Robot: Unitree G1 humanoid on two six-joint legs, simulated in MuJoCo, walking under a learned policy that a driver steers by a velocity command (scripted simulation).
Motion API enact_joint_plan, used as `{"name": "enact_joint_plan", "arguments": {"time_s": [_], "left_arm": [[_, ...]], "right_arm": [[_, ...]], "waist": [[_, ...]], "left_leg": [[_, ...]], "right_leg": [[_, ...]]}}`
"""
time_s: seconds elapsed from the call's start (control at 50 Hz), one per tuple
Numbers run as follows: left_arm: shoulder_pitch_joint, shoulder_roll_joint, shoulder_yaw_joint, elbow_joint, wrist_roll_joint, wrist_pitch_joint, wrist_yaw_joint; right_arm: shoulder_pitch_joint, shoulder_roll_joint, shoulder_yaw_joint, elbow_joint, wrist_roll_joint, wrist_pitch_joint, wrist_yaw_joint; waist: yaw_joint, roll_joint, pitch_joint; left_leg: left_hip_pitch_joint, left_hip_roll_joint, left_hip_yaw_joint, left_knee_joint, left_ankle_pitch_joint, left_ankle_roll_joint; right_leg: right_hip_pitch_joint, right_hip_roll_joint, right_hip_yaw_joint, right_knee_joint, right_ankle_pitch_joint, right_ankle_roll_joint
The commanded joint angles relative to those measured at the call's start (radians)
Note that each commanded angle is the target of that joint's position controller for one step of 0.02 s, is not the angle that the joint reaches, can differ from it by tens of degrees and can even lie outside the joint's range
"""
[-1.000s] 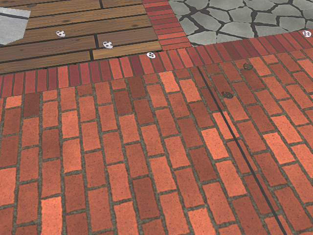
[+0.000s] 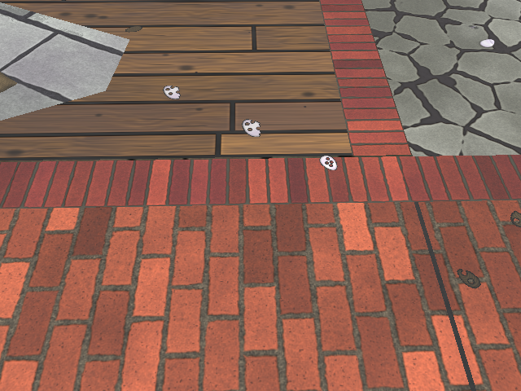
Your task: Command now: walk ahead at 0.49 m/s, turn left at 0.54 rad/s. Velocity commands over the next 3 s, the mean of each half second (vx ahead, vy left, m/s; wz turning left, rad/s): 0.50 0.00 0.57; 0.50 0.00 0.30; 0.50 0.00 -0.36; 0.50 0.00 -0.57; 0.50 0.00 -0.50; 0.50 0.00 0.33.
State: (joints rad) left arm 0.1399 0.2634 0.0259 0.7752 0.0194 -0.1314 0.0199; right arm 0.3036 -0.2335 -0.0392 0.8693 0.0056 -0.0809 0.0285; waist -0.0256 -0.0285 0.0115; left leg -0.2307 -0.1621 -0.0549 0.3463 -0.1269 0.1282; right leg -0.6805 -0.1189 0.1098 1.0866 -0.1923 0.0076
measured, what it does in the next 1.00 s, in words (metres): walks ahead, turning left: right foot, then left foot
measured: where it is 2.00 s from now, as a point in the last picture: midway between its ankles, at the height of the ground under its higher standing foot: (185, 226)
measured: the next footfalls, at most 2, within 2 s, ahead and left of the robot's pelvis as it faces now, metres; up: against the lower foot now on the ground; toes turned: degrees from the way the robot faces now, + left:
right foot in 0.24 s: +0.31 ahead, -0.14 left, +0.00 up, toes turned +13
left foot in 0.76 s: +0.49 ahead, +0.20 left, +0.00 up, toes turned +27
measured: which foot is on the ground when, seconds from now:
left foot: down 0.00-0.24, up 0.26-0.74, down 0.76-1.00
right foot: up 0.00-0.22, down 0.24-0.78, up 0.80-1.00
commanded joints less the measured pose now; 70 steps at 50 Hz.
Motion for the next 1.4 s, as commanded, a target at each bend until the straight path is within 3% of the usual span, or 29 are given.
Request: {"name": "enact_joint_plan", "arguments": {"time_s": [0.02,0.08,0.14,0.22,0.24,0.26,0.28,0.3,0.34,0.4,0.54,0.68,0.72,0.76,0.78,0.8,0.82,0.84,0.88,0.96,1.02,1.12,1.22,1.28,1.32,1.34,1.36,1.38,1.4], "left_arm": [[0.007,0.051,0.015,-0.066,0.011,0.012,0.017],[-0.110,0.039,0.007,-0.105,-0.011,0.008,0.013],[-0.166,0.078,0.017,-0.138,-0.026,-0.004,-0.004],[-0.034,0.135,0.048,-0.118,-0.026,-0.031,-0.016],[0.109,0.180,0.064,-0.100,-0.011,-0.035,-0.008],[0.254,0.268,0.090,-0.079,0.006,-0.023,-0.001],[0.280,0.222,0.086,-0.066,-0.011,-0.010,-0.007],[0.232,0.139,0.066,-0.086,-0.016,-0.006,-0.006],[0.142,0.100,0.050,-0.092,-0.015,0.007,-0.009],[0.104,0.083,0.046,-0.073,-0.013,0.003,-0.021],[0.140,0.145,0.070,-0.019,-0.013,0.008,-0.017],[0.235,0.191,0.075,0.049,-0.047,0.037,-0.021],[0.226,0.216,0.079,0.060,-0.054,0.048,-0.018],[0.221,0.209,0.070,0.065,-0.050,0.058,-0.009],[0.219,0.160,0.047,0.030,-0.019,0.050,-0.007],[0.335,0.043,0.010,0.010,-0.016,0.024,-0.022],[0.247,0.149,0.036,0.022,-0.053,0.002,-0.031],[0.158,0.165,0.043,-0.014,-0.074,-0.003,-0.032],[0.119,0.144,0.044,-0.014,-0.036,0.004,-0.019],[0.182,0.094,0.043,0.002,-0.032,0.052,-0.020],[0.100,0.081,0.040,-0.021,-0.031,0.063,-0.018],[-0.036,0.057,0.031,-0.061,-0.040,0.053,-0.041],[-0.143,0.047,0.022,-0.133,-0.039,0.049,-0.075],[-0.118,0.069,0.032,-0.163,-0.037,0.051,-0.092],[0.068,0.129,0.067,-0.134,-0.036,0.058,-0.088],[0.227,0.193,0.098,-0.101,-0.036,0.062,-0.073],[0.306,0.318,0.127,-0.096,-0.035,0.064,-0.058],[0.334,0.276,0.110,-0.107,-0.040,0.057,-0.059],[0.314,0.214,0.093,-0.105,-0.030,0.056,-0.057]], "right_arm": [[-0.046,-0.159,-0.038,-0.093,0.008,-0.018,-0.025],[0.024,-0.172,-0.045,-0.086,0.022,-0.007,-0.032],[0.061,-0.163,-0.044,-0.085,0.028,0.005,-0.037],[0.030,-0.142,-0.038,-0.111,0.015,0.021,-0.045],[0.009,-0.090,-0.018,-0.130,0.007,0.015,-0.039],[0.108,-0.034,0.000,-0.155,0.025,0.001,-0.034],[0.128,-0.094,-0.005,-0.168,0.038,-0.005,-0.034],[0.068,-0.178,-0.027,-0.162,0.041,0.001,-0.034],[-0.023,-0.159,-0.031,-0.187,0.018,0.014,-0.033],[-0.013,-0.102,-0.031,-0.199,0.023,0.034,-0.023],[-0.146,-0.075,-0.026,-0.266,0.018,0.036,-0.007],[-0.334,-0.060,-0.014,-0.346,0.021,0.021,0.029],[-0.298,-0.091,-0.028,-0.349,0.014,0.019,0.030],[-0.032,-0.176,-0.076,-0.272,0.009,0.020,0.016],[0.147,-0.270,-0.104,-0.238,0.003,0.028,-0.005],[0.131,-0.339,-0.102,-0.237,-0.002,0.023,-0.005],[0.153,-0.244,-0.080,-0.236,0.000,0.016,-0.001],[0.096,-0.209,-0.067,-0.226,0.001,0.010,0.002],[-0.036,-0.148,-0.048,-0.234,0.002,0.004,0.008],[-0.067,-0.136,-0.047,-0.208,-0.005,-0.025,0.007],[-0.026,-0.144,-0.050,-0.166,-0.014,-0.030,-0.009],[0.010,-0.169,-0.052,-0.125,-0.014,-0.029,-0.024],[0.055,-0.185,-0.058,-0.076,-0.002,-0.009,-0.033],[0.023,-0.216,-0.066,-0.079,0.003,0.013,-0.046],[-0.003,-0.240,-0.070,-0.088,0.005,0.030,-0.058],[0.000,-0.228,-0.062,-0.100,0.003,0.028,-0.065],[0.109,-0.107,-0.022,-0.142,-0.030,0.002,-0.052],[0.083,-0.109,-0.008,-0.152,-0.023,-0.039,-0.030],[-0.032,-0.180,-0.030,-0.176,0.021,-0.062,-0.016]], "waist": [[0.029,0.064,0.015],[-0.030,0.099,-0.010],[-0.050,0.108,-0.025],[0.040,0.150,-0.075],[0.108,0.100,-0.184],[0.106,-0.158,-0.336],[0.103,-0.285,-0.339],[0.116,-0.148,-0.203],[0.085,-0.020,-0.046],[0.039,-0.073,-0.002],[0.062,-0.043,0.007],[0.105,-0.039,0.077],[0.057,-0.069,0.040],[-0.087,-0.057,-0.123],[-0.148,0.079,-0.261],[-0.035,0.298,-0.397],[-0.101,0.170,-0.395],[-0.084,0.154,-0.234],[-0.007,0.077,-0.103],[0.065,0.090,-0.064],[0.041,0.080,-0.009],[-0.021,0.078,0.040],[-0.060,0.069,0.076],[-0.022,0.104,0.029],[0.085,0.120,-0.091],[0.160,0.075,-0.178],[0.109,-0.177,-0.309],[0.122,-0.186,-0.458],[0.155,-0.105,-0.342]], "left_leg": [[-0.205,0.207,-0.191,-0.159,0.101,0.147],[-0.118,0.209,-0.227,-0.113,0.027,0.112],[0.004,0.254,-0.330,-0.041,-0.048,0.105],[0.052,0.238,-0.401,0.135,0.005,0.061],[-0.046,0.187,-0.331,0.350,-0.008,0.023],[-0.373,0.047,-0.158,0.662,-0.224,-0.056],[-0.566,0.091,-0.129,0.861,-0.450,-0.071],[-0.622,0.143,-0.147,0.954,-0.371,-0.078],[-0.586,0.202,-0.101,0.933,-0.222,-0.096],[-0.497,0.249,-0.054,0.875,-0.146,-0.106],[-0.538,0.264,-0.030,0.584,0.102,-0.123],[-0.452,0.220,0.064,0.304,0.033,-0.061],[-0.337,0.174,0.107,0.253,-0.057,-0.022],[0.080,0.104,0.140,0.169,0.036,0.030],[0.420,0.306,-0.127,0.206,0.120,0.093],[0.651,0.541,-0.645,0.068,-0.037,0.257],[0.612,0.542,-0.672,-0.002,-0.084,0.237],[0.483,0.501,-0.490,-0.010,0.005,0.191],[0.211,0.411,-0.284,-0.051,0.163,0.137],[0.056,0.375,-0.152,-0.166,0.235,0.146],[0.071,0.369,-0.066,-0.198,0.262,0.125],[0.130,0.365,0.053,-0.224,0.203,0.067],[0.309,0.424,0.103,-0.163,0.272,0.044],[0.356,0.429,0.149,-0.028,0.619,0.007],[0.318,0.395,0.198,0.243,0.900,-0.031],[0.149,0.354,0.213,0.491,0.762,-0.068],[-0.280,0.205,0.197,0.892,0.039,-0.133],[-0.496,0.085,-0.015,1.070,-0.454,-0.139],[-0.592,0.155,-0.080,1.096,-0.379,-0.112]], "right_leg": [[0.136,0.038,-0.066,-0.231,0.187,0.037],[0.168,0.091,-0.061,-0.459,0.270,0.047],[0.173,0.106,-0.025,-0.561,0.229,0.042],[0.401,0.114,-0.036,-0.683,0.101,-0.031],[0.640,-0.009,0.062,-0.662,0.086,-0.096],[1.024,-0.235,0.416,-0.688,-0.052,-0.255],[1.062,-0.340,0.685,-0.766,-0.249,-0.298],[0.945,-0.304,0.581,-0.783,-0.295,-0.256],[0.714,-0.205,0.322,-0.826,-0.084,-0.199],[0.563,-0.123,0.109,-0.899,0.086,-0.179],[0.621,-0.123,-0.115,-0.920,0.309,-0.183],[0.717,-0.176,-0.171,-0.893,0.317,-0.169],[0.749,-0.182,-0.193,-0.797,0.586,-0.154],[0.645,-0.120,-0.269,-0.469,0.785,-0.106],[0.372,-0.065,-0.287,-0.128,0.408,-0.061],[0.025,0.112,-0.164,0.181,-0.397,-0.017],[-0.062,0.082,-0.020,0.279,-0.387,-0.028],[-0.123,0.042,-0.045,0.269,-0.297,-0.038],[-0.038,-0.025,-0.057,0.145,-0.148,-0.031],[0.052,-0.044,-0.053,0.050,-0.030,-0.004],[-0.038,-0.043,-0.038,-0.068,0.114,0.013],[-0.035,0.013,-0.047,-0.335,0.327,-0.014],[-0.103,0.034,-0.087,-0.454,0.245,-0.052],[-0.001,0.090,-0.167,-0.474,0.090,-0.096],[0.271,0.175,-0.225,-0.505,0.057,-0.145],[0.552,0.155,-0.141,-0.540,0.120,-0.190],[0.967,-0.115,0.322,-0.536,0.125,-0.357],[1.124,-0.232,0.752,-0.735,-0.023,-0.458],[1.056,-0.195,0.619,-0.766,-0.069,-0.383]]}}
Over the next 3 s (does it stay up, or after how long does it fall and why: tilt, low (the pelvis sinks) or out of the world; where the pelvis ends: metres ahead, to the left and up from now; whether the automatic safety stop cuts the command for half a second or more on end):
stays up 1.56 0.10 -0.02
